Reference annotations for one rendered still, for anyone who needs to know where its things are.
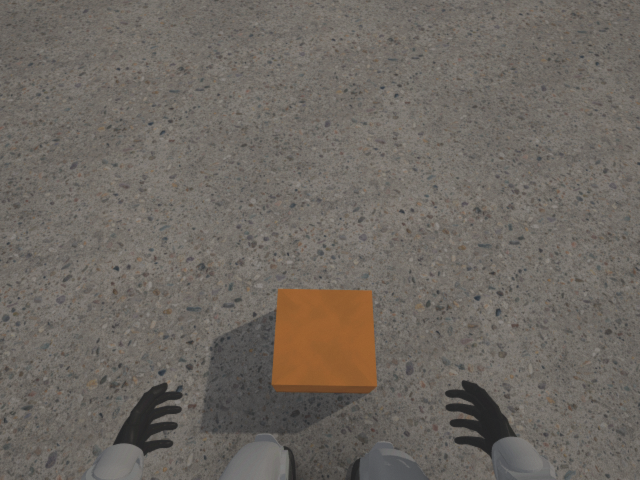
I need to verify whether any left robot forearm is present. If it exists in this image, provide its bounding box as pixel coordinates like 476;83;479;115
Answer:
81;443;144;480

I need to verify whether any robot shin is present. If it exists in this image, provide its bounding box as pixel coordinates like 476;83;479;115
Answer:
254;433;281;446
369;441;394;454

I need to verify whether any left robot hand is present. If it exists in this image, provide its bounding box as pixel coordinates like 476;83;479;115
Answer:
113;383;183;456

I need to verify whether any left robot shin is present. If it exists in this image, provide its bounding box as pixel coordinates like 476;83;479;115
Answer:
254;433;281;446

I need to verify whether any right robot hand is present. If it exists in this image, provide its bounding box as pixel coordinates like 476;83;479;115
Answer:
445;380;517;459

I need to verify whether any right robot forearm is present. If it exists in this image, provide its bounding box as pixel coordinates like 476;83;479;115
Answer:
492;437;557;480

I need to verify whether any right robot shin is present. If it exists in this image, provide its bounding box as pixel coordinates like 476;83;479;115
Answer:
369;441;394;454

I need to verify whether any carton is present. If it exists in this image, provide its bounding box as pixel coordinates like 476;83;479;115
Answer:
271;289;377;394

